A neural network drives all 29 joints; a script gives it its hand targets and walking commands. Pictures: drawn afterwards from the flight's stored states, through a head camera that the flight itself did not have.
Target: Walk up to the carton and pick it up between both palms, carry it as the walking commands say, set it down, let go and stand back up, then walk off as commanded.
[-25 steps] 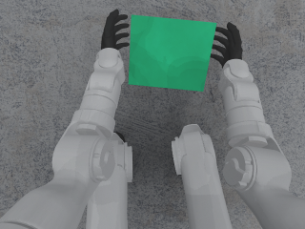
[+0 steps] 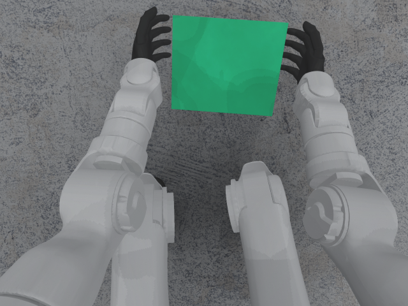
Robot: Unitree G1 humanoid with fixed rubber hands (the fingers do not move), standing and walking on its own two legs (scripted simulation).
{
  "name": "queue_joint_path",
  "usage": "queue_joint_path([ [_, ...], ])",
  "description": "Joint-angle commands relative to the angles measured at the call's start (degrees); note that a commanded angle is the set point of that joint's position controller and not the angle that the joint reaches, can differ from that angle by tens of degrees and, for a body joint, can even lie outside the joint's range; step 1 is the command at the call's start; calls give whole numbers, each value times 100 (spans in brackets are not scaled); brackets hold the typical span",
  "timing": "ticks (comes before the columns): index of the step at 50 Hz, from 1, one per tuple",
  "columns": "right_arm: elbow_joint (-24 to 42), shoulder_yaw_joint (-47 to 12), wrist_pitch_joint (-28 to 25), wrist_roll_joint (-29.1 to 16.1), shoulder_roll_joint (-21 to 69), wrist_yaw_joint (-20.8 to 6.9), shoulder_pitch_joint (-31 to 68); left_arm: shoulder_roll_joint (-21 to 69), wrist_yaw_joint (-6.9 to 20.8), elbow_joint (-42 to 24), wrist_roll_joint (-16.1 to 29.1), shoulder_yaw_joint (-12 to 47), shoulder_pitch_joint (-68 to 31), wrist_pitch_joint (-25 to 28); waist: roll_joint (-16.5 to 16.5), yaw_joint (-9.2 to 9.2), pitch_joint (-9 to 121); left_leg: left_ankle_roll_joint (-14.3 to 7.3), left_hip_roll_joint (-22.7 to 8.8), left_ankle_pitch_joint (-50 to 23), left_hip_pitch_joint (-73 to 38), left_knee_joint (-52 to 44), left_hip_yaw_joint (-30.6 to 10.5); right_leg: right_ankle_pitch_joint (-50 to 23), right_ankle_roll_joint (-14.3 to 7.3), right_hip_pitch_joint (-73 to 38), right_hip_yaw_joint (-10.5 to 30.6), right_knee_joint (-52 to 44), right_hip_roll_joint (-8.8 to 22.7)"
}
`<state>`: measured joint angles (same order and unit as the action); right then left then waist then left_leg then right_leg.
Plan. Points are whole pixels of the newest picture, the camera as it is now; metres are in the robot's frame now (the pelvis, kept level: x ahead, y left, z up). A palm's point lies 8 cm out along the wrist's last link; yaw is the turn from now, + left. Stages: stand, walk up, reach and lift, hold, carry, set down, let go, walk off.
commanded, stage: set down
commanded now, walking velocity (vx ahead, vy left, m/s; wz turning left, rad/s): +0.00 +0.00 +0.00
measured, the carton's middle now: (223, 65) +0.51 -0.06 -0.27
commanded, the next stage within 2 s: none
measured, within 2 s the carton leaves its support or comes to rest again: rests again in 1.66 s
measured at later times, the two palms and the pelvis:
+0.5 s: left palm (148, 57) +0.51 +0.08 -0.16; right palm (311, 74) +0.47 -0.20 -0.17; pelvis +0.00 +0.00 +0.00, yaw +0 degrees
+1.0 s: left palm (147, 55) +0.52 +0.08 -0.17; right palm (312, 71) +0.47 -0.20 -0.17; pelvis +0.00 -0.01 +0.00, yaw +0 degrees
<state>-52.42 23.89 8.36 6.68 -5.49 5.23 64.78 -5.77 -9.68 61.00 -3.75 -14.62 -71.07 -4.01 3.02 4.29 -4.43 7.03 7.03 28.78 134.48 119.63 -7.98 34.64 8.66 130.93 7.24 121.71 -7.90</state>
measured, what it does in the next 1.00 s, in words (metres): stands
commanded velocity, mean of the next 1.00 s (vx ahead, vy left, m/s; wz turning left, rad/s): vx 0.00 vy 0.00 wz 0.00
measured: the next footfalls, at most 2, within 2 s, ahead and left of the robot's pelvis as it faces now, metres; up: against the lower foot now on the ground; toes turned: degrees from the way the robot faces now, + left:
none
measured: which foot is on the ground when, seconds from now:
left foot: down 0.00-1.00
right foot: down 0.00-1.00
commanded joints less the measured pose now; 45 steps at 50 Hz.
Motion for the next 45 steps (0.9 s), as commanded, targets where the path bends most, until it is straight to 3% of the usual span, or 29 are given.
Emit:
queue_joint_path([
  [1,366,-1997,-319,-336,4309,-1379,3199,4473,1389,-47,100,1607,-2372,63,-82,385,5216,-458,287,-1167,-2801,-523,1340,-1914,-503,-2143,-1368,-1140,-87],
  [2,237,-1933,-294,-355,4356,-1390,3213,4496,1411,151,10,1500,-2305,0,195,181,5186,-453,284,-1025,-3020,-575,1426,-1695,-550,-2228,-1311,-1189,-95],
  [3,499,-1972,-355,-361,4336,-1393,3373,4375,1396,-11,66,1496,-2297,89,-56,312,5086,-484,287,-1125,-2817,-536,1352,-1832,-486,-2084,-1342,-1171,-95],
  [4,396,-1944,-309,-259,4370,-1398,3294,4413,1434,302,-14,1445,-2140,31,-175,296,5107,-517,283,-1087,-2986,-560,1322,-1763,-473,-2091,-1406,-1177,-79],
  [5,369,-1869,-374,-260,4254,-1402,3172,4464,1426,78,9,1377,-2138,86,-21,316,4864,-467,318,-1214,-2711,-550,1339,-1918,-529,-1955,-1335,-1170,-118],
  [6,421,-1872,-346,-332,4440,-1420,3300,4287,1408,165,-45,1458,-2198,67,38,178,5060,-503,299,-1121,-2937,-582,1348,-1860,-486,-2096,-1342,-1126,-123],
  [9,279,-1797,-352,-179,4120,-1412,3271,4168,1435,144,-45,1329,-2314,100,-210,362,4749,-481,282,-1078,-2652,-548,1287,-1785,-480,-1887,-1352,-1137,-89],
  [11,233,-1657,-406,-153,3990,-1394,3287,4138,1406,282,-27,1378,-2282,86,107,381,4641,-466,251,-960,-2756,-572,1255,-1589,-551,-1691,-1293,-1154,-96],
  [12,142,-1708,-392,-188,4134,-1406,3094,4136,1439,165,-46,1335,-2294,103,-52,331,4699,-476,244,-1121,-2831,-535,1236,-1754,-551,-1779,-1297,-1132,-98],
  [13,136,-1627,-401,-169,3915,-1424,3140,4119,1435,309,-87,1257,-2200,72,149,306,4605,-449,240,-1034,-2828,-556,1249,-1645,-546,-1620,-1299,-1122,-105],
  [16,104,-1729,-412,-157,4001,-1424,3223,3928,1408,485,-233,1003,-2022,118,-174,104,4471,-536,236,-866,-2620,-577,1272,-1486,-523,-1739,-1246,-1168,-78],
  [18,-87,-1586,-418,-153,4057,-1439,3014,3897,1395,345,-252,1175,-2130,145,104,136,4415,-492,253,-1147,-2661,-551,1257,-1795,-548,-1624,-1187,-1123,-118],
  [19,-40,-1522,-428,-85,3885,-1436,3105,3821,1412,496,-247,1075,-2007,164,-187,257,4447,-533,229,-1108,-2642,-550,1213,-1764,-499,-1656,-1292,-1145,-116],
  [20,-33,-1519,-435,-120,3810,-1448,3145,3928,1441,561,-278,1017,-1951,106,37,131,4427,-497,231,-1056,-2586,-531,1231,-1656,-542,-1556,-1245,-1086,-90],
  [21,68,-1533,-435,-16,3779,-1435,3153,3841,1445,700,-328,897,-1851,90,-228,132,4319,-536,260,-1078,-2606,-582,1205,-1637,-509,-1568,-1310,-1133,-72],
  [23,-135,-1513,-441,-79,3773,-1416,3011,3653,1400,375,-240,1044,-2188,153,-194,267,4470,-536,228,-860,-2511,-554,1225,-1635,-536,-1766,-1265,-1120,-59],
  [24,-187,-1482,-431,-77,3835,-1429,2874,3601,1390,354,-291,1020,-2133,173,5,127,4339,-532,219,-940,-2618,-598,1258,-1624,-568,-1620,-1169,-1124,-87],
  [25,-125,-1435,-456,-61,3851,-1442,2891,3598,1418,295,-300,1077,-2072,199,-29,156,4262,-532,223,-1139,-2542,-550,1193,-1791,-530,-1451,-1194,-1103,-125],
  [26,-19,-1557,-486,-165,3765,-1427,3017,3624,1427,547,-327,926,-1898,184,-107,31,4419,-558,210,-1099,-2568,-534,1215,-1756,-513,-1617,-1211,-1086,-91],
  [28,-52,-1538,-487,-86,3735,-1424,2983,3573,1447,520,-298,957,-1933,182,-221,137,4264,-562,205,-1108,-2473,-526,1156,-1774,-485,-1581,-1225,-1096,-70],
  [32,-178,-1358,-527,-112,3556,-1439,2890,3490,1439,586,-335,959,-1825,171,5,101,4109,-549,190,-1164,-2546,-557,1144,-1735,-520,-1324,-1205,-1071,-93],
  [33,-299,-1363,-495,-38,3588,-1420,2805,3344,1451,641,-374,932,-1780,188,-199,135,4208,-572,198,-1045,-2463,-518,1200,-1651,-513,-1519,-1217,-1124,-83],
  [34,-390,-1280,-495,18,3540,-1410,2627,3466,1459,611,-361,958,-1837,146,65,181,4105,-525,223,-941,-2383,-568,1237,-1661,-582,-1540,-1204,-1141,-79],
  [36,-341,-1386,-528,-7,3499,-1397,2765,3266,1443,716,-454,824,-1676,205,-179,36,4010,-598,209,-916,-2308,-571,1237,-1625,-521,-1494,-1223,-1124,-74],
  [37,-257,-1397,-541,-46,3487,-1405,2783,3295,1442,607,-393,885,-1770,217,-149,101,4081,-574,191,-1005,-2382,-516,1234,-1682,-503,-1491,-1214,-1114,-84],
  [40,-349,-1358,-563,-57,3333,-1379,2721,3129,1444,778,-476,766,-1607,210,-120,-30,3899,-592,164,-947,-2204,-511,1240,-1627,-527,-1538,-1131,-1167,-63],
  [41,-473,-1294,-538,26,3377,-1355,2550,3111,1449,708,-440,789,-1741,218,-168,78,4014,-570,177,-918,-2238,-466,1250,-1635,-543,-1647,-1157,-1111,-66],
  [43,-449,-1281,-543,49,3331,-1348,2467,3106,1451,765,-515,702,-1517,226,-249,80,3957,-610,170,-965,-2335,-514,1208,-1582,-510,-1616,-1201,-1151,-83],
  [45,-523,-1307,-546,-37,3310,-1348,2437,2951,1435,830,-556,692,-1478,217,-190,-82,3912,-611,145,-918,-2366,-529,1219,-1521,-499,-1507,-1191,-1095,-63],
])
